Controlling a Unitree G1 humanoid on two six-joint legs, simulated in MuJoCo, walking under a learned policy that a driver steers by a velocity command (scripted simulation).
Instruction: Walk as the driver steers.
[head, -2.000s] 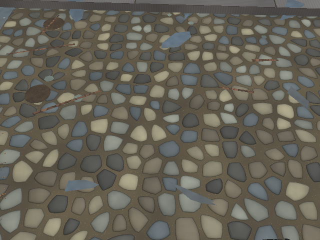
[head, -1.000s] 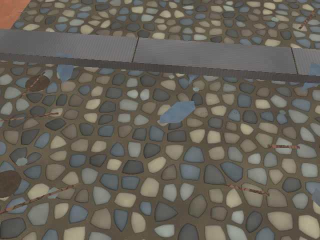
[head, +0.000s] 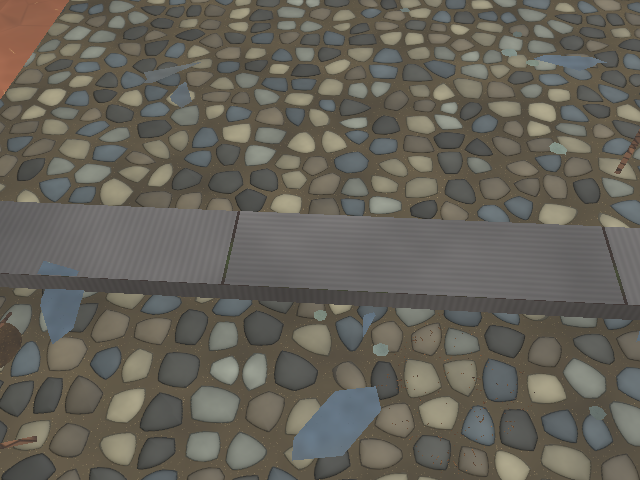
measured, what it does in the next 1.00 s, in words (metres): walks ahead: left foot, then right foot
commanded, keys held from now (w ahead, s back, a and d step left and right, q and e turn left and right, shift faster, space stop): w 1.00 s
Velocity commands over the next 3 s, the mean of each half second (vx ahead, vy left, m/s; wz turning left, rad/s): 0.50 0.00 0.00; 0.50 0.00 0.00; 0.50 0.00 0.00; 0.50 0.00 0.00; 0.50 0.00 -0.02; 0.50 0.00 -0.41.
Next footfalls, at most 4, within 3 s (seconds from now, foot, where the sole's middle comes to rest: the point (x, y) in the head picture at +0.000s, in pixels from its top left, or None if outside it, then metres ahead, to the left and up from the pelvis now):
0.24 left None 0.30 0.12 -0.78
0.80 right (377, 436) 0.60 -0.05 -0.78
1.24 left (291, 340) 0.83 0.14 -0.78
1.80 right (369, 226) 1.15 -0.05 -0.72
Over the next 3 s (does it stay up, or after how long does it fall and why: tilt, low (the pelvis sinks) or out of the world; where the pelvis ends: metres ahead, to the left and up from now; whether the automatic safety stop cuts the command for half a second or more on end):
stays up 1.59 0.02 0.03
